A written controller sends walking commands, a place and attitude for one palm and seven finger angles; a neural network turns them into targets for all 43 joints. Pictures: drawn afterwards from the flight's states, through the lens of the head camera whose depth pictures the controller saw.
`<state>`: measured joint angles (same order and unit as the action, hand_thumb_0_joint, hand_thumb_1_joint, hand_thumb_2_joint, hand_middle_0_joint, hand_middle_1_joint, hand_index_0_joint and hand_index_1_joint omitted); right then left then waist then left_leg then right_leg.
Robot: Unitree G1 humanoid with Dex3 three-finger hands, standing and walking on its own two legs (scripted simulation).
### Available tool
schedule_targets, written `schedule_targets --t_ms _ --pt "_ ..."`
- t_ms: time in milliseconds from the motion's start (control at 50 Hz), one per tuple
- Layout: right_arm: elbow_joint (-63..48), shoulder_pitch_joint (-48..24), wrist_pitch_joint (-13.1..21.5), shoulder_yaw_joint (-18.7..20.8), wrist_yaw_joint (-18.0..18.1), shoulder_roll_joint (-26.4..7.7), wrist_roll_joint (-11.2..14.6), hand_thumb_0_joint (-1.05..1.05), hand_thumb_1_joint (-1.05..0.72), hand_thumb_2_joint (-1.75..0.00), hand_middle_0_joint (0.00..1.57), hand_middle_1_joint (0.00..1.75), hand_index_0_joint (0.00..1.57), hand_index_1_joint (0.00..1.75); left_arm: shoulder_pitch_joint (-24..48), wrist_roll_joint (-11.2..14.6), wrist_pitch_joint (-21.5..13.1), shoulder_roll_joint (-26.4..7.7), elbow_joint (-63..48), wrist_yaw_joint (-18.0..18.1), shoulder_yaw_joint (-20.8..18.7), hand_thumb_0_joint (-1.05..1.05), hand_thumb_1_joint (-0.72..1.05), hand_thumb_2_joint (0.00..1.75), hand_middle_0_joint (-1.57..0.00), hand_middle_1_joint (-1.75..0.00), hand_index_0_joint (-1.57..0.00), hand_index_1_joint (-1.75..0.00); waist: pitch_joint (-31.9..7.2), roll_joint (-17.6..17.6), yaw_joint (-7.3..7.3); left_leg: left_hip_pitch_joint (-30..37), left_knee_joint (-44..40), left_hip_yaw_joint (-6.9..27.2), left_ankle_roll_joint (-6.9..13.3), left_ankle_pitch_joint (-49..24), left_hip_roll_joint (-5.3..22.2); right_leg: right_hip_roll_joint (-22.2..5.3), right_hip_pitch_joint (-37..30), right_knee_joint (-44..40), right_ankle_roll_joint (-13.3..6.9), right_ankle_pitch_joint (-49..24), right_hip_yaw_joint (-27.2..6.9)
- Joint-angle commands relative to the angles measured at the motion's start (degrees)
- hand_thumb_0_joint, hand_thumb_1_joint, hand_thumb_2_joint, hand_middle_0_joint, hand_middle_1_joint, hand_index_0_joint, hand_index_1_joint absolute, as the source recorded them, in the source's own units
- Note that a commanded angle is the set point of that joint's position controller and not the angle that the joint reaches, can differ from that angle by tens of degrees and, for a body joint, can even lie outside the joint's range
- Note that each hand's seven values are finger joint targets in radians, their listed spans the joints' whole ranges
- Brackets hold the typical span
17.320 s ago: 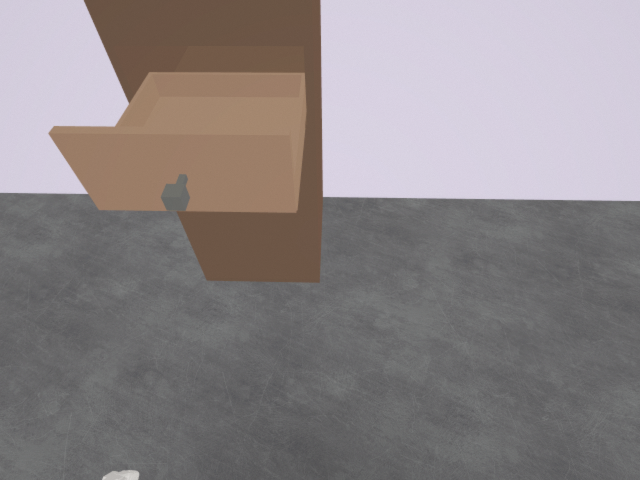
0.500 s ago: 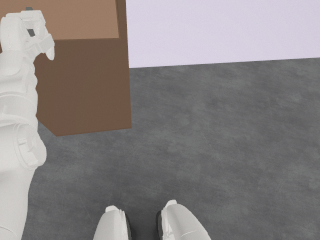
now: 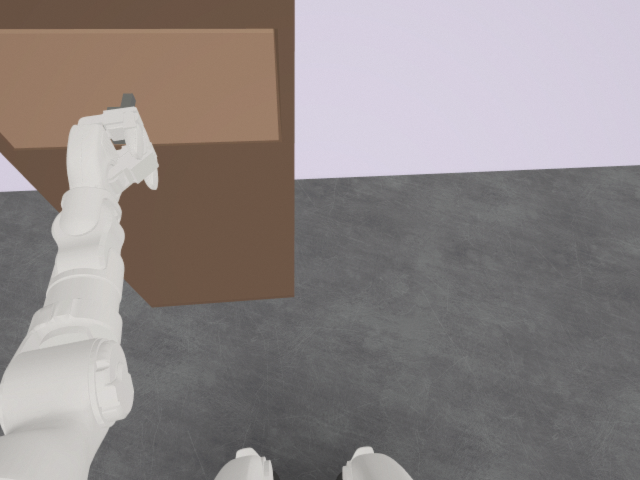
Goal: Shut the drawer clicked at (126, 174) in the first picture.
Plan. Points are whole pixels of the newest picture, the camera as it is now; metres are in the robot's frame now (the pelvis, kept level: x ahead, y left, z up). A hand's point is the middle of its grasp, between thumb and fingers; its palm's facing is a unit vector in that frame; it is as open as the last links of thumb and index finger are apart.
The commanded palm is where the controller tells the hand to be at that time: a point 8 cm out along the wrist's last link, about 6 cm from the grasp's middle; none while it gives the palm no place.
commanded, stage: draw the hand back to the body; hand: left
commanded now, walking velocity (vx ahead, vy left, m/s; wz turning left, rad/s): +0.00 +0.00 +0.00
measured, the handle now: (125, 116) +0.57 +0.21 +0.08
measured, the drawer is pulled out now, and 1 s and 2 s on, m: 0.00 0.00 0.00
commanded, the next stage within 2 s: step back with the hand held close in 1.32 s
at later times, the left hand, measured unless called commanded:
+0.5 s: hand (61, 268) +0.32 +0.21 +0.14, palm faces +0.07 -0.99 -0.10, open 3.3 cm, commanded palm +0.29 +0.26 +0.15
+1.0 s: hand out of the picture +0.20 +0.23 +0.19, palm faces +0.36 -0.87 -0.35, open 3.3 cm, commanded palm +0.15 +0.27 +0.21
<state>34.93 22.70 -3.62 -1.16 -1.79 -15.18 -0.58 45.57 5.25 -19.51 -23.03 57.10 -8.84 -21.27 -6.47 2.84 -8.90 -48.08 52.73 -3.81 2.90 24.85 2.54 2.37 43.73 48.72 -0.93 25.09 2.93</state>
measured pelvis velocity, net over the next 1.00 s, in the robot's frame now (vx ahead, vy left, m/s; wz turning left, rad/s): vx -0.01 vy -0.01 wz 0.02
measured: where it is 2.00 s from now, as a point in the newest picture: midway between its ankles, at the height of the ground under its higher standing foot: outside the picture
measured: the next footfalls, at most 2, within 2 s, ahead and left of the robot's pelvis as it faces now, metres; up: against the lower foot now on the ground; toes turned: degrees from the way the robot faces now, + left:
none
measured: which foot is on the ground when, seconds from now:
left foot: down 0.00-1.00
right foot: down 0.00-1.00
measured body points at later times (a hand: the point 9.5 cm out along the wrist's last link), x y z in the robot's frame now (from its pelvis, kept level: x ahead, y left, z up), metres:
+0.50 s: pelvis -0.01 +0.00 +0.03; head +0.01 -0.01 +0.48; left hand +0.31 +0.26 +0.15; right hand +0.18 -0.24 -0.05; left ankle -0.01 +0.09 -0.69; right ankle -0.03 -0.11 -0.69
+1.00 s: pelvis -0.01 -0.01 +0.06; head -0.03 -0.04 +0.50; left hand +0.17 +0.27 +0.21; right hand +0.17 -0.23 -0.04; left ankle +0.00 +0.09 -0.69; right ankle -0.03 -0.11 -0.69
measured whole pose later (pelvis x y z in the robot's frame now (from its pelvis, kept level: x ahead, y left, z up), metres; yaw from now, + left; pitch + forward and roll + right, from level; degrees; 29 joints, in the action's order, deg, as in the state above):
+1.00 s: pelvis -0.01 -0.01 +0.06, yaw +1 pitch -5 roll +0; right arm 36.5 10.9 2.6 -2.0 3.4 -14.1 0.8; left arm -21.2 4.7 -4.9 -18.2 -15.6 4.9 -12.7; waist 1.5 5.0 2.4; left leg -6.2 23.2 -2.7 1.9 12.4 -0.5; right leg 1.2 2.9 21.3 -1.2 13.8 1.8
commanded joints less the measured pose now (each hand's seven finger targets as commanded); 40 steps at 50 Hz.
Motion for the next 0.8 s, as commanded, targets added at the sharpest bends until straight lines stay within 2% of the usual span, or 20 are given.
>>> schedule_targets --t_ms 0,60,100,140,200,220,260,300,420,440,460,480,520,540,560,640,660,720,740,780 --pt "-5.95 7.46 1.38 3.89 -0.12 -8.94 1.02 0.0 -0.9 -0.9 0.2 0.3 0.2 0.3 8.49 3.18 -3.35 -13.19 -25.29 -0.27 -1.97 0.0 0.9 0.9 -1.4 -1.6 -1.4 -1.6 -34.25 6.71 4.38 34.13 -3.76 6.27 -1.53 -48.98 -0.11 0.48 -14.3 -3.74 -0.18 -38.93 -1.57" --pt "-7.77 4.73 2.2 4.0 0.19 -8.52 1.92 0.0 -0.9 -0.9 0.2 0.3 0.2 0.3 -1.84 5.24 -0.98 -11.99 -32.85 -0.81 -1.72 0.0 0.9 0.9 -1.4 -1.6 -1.4 -1.6 -31.48 0.77 5.64 31.12 -5.99 4.64 -0.66 -46.48 -0.58 -0.08 -21.55 -5.59 0.19 -44.09 -1.93" --pt "-8.26 2.22 2.83 3.63 0.69 -8.11 2.71 0.0 -0.9 -0.9 0.2 0.3 0.2 0.3 -3.95 6.67 1.04 -9.43 -35.84 -1.32 -0.04 0.0 0.9 0.9 -1.4 -1.6 -1.4 -1.6 -26.21 -1.57 4.92 28.89 -8.34 3.56 -0.37 -39.03 -1.05 -0.34 -23.46 -7.48 0.61 -42.87 -1.8" --pt "-8.55 -0.4 3.53 3.42 1.43 -8.05 3.23 0.0 -0.9 -0.9 0.2 0.3 0.2 0.3 -6.0 7.8 2.25 -8.26 -38.55 -1.85 0.71 0.0 0.9 0.9 -1.4 -1.6 -1.4 -1.6 -21.07 -1.4 4.63 28.03 -10.22 3.36 -0.35 -31.62 -1.39 -0.24 -22.67 -9.33 0.48 -36.87 -1.64" --pt "-8.41 -2.31 4.51 3.09 2.52 -7.92 3.54 0.0 -0.9 -0.9 0.2 0.3 0.2 0.3 -10.87 8.76 3.51 -6.93 -41.45 -2.79 1.84 0.0 0.9 0.9 -1.4 -1.6 -1.4 -1.6 -16.38 0.76 4.62 29.92 -11.49 3.51 -0.27 -34.7 -1.26 -0.54 -22.73 -10.67 0.37 -37.53 -1.6" --pt "-8.36 -2.65 4.86 2.97 2.7 -7.83 3.6 0.0 -0.9 -0.9 0.2 0.3 0.2 0.3 -11.7 8.91 4.16 -5.75 -42.92 -3.48 3.2 0.0 0.9 0.9 -1.4 -1.6 -1.4 -1.6 -16.48 3.14 4.59 31.98 -11.41 3.87 -0.44 -37.58 -1.12 -0.72 -21.97 -10.67 0.37 -37.98 -1.44" --pt "-8.58 -3.98 5.77 2.8 2.99 -7.48 3.81 0.0 -0.9 -0.9 0.2 0.3 0.2 0.3 -9.71 9.17 5.09 -3.58 -47.31 -4.75 6.57 0.0 0.9 0.9 -1.4 -1.6 -1.4 -1.6 -16.71 4.47 3.94 35.53 -11.33 4.98 -0.64 -39.31 -0.84 -0.67 -20.45 -11.03 0.35 -36.05 -1.21" --pt "-8.42 -5.25 6.41 2.69 3.55 -7.88 3.81 0.0 -0.9 -0.9 0.2 0.3 0.2 0.3 -11.53 9.93 6.28 -4.23 -47.41 -5.27 5.89 0.0 0.9 0.9 -1.4 -1.6 -1.4 -1.6 -15.85 1.18 4.3 36.07 -12.86 5.88 -0.9 -35.36 -0.83 -0.51 -20.62 -12.14 0.3 -32.21 -0.63" --pt "-10.1 -11.07 8.68 1.53 4.71 -7.64 4.16 0.0 -0.9 -0.9 0.2 0.3 0.2 0.3 -16.23 10.97 8.5 -5.24 -52.24 -5.13 4.5 0.0 0.9 0.9 -1.4 -1.6 -1.4 -1.6 -12.43 -0.5 6.51 34.98 -17.33 6.66 -1.08 -22.58 -1.77 -0.99 -22.98 -14.59 -0.41 -22.98 -0.12" --pt "-9.97 -14.49 7.76 1.88 5.18 -6.83 3.85 0.0 -0.9 -0.9 0.2 0.3 0.2 0.3 -19.11 3.84 8.71 -9.38 -56.6 1.9 5.83 0.0 0.9 0.9 -1.4 -1.6 -1.4 -1.6 -9.6 -0.63 9.53 36.67 -20.26 5.86 -0.77 -19.96 -1.9 -2.28 -23.8 -18.8 -1.11 -19.63 -2.53" --pt "-10.01 -14.93 7.45 1.59 5.55 -6.62 3.74 0.0 -0.9 -0.9 0.2 0.3 0.2 0.3 -22.46 3.47 9.69 -7.29 -56.16 5.43 6.13 0.0 0.9 0.9 -1.4 -1.6 -1.4 -1.6 -6.18 -2.67 8.76 35.63 -22.13 5.75 -0.76 -15.73 -1.7 -2.23 -23.9 -20.79 -0.87 -16.38 -2.57" --pt "-10.5 -15.67 7.4 1.25 5.75 -6.02 3.88 0.0 -0.9 -0.9 0.2 0.3 0.2 0.3 -24.99 3.17 10.43 -4.49 -56.71 6.99 7.91 0.0 0.9 0.9 -1.4 -1.6 -1.4 -1.6 -4.52 -1.66 8.61 35.52 -23.21 5.97 -0.95 -13.43 -1.68 -2.33 -24.27 -21.3 -0.78 -14.71 -2.55" --pt "-10.16 -16.6 7.08 0.87 5.91 -5.8 3.82 0.0 -0.9 -0.9 0.2 0.3 0.2 0.3 -27.71 1.78 11.3 -4.6 -59.8 9.69 8.23 0.0 0.9 0.9 -1.4 -1.6 -1.4 -1.6 -4.58 0.97 9.01 37.65 -25.23 6.2 -1.1 -13.43 -1.37 -2.55 -27.32 -22.42 -1.05 -14.7 -2.54" --pt "-10.08 -17.0 7.04 0.64 5.98 -5.69 3.76 0.0 -0.9 -0.9 0.2 0.3 0.2 0.3 -28.07 1.34 11.42 -5.09 -61.47 10.75 7.84 0.0 0.9 0.9 -1.4 -1.6 -1.4 -1.6 -4.23 1.72 9.03 38.5 -26.53 6.61 -1.28 -12.45 -1.19 -2.52 -27.99 -23.29 -1.08 -13.63 -2.48" --pt "-9.78 -17.31 6.97 0.61 6.15 -5.86 3.56 0.0 -0.9 -0.9 0.2 0.3 0.2 0.3 -29.18 0.95 11.6 -6.37 -62.52 11.6 6.91 0.0 0.9 0.9 -1.4 -1.6 -1.4 -1.6 -3.96 -0.81 9.29 38.94 -27.13 6.35 -0.9 -12.4 -1.19 -2.26 -29.14 -24.59 -0.93 -13.54 -2.73" --pt "-9.73 -18.98 7.87 0.15 6.35 -5.19 3.04 0.0 -0.9 -0.9 0.2 0.3 0.2 0.3 -32.78 0.05 11.39 -5.58 -69.71 13.75 7.24 0.0 0.9 0.9 -1.4 -1.6 -1.4 -1.6 -2.85 1.35 9.6 42.59 -30.24 6.16 -0.98 -13.67 -1.21 -2.45 -32.27 -26.89 -0.98 -14.31 -2.7" --pt "-9.35 -19.52 8.0 0.22 6.41 -5.43 2.8 0.0 -0.9 -0.9 0.2 0.3 0.2 0.3 -34.72 -0.11 11.57 -6.37 -69.97 13.96 6.64 0.0 0.9 0.9 -1.4 -1.6 -1.4 -1.6 -1.66 -0.83 9.94 42.68 -30.74 5.98 -0.76 -13.95 -1.02 -2.25 -32.65 -28.0 -0.85 -14.25 -2.92" --pt "-9.06 -19.88 8.74 0.29 6.18 -4.87 2.46 0.0 -0.9 -0.9 0.2 0.3 0.2 0.3 -41.01 -0.28 11.26 -5.18 -74.03 14.58 6.46 0.0 0.9 0.9 -1.4 -1.6 -1.4 -1.6 -0.9 1.05 10.32 44.47 -32.16 5.64 -0.94 -15.79 -1.09 -2.41 -34.84 -28.88 -0.95 -15.58 -2.71" --pt "-8.97 -19.83 8.94 0.3 6.08 -4.91 2.38 0.0 -0.9 -0.9 0.2 0.3 0.2 0.3 -43.07 -0.38 11.18 -5.19 -75.45 14.61 6.1 0.0 0.9 0.9 -1.4 -1.6 -1.4 -1.6 -1.29 0.71 10.59 45.25 -32.32 5.62 -0.92 -17.53 -1.11 -2.36 -35.59 -29.11 -0.97 -17.07 -2.61" --pt "-8.68 -20.36 9.04 0.41 5.87 -4.86 2.14 0.0 -0.9 -0.9 0.2 0.3 0.2 0.3 -47.39 -0.29 11.36 -4.22 -76.85 14.44 6.51 0.0 0.9 0.9 -1.4 -1.6 -1.4 -1.6 1.13 -0.22 10.78 45.07 -33.02 5.47 -0.93 -17.95 -1.02 -2.3 -35.98 -29.91 -0.87 -16.98 -2.66"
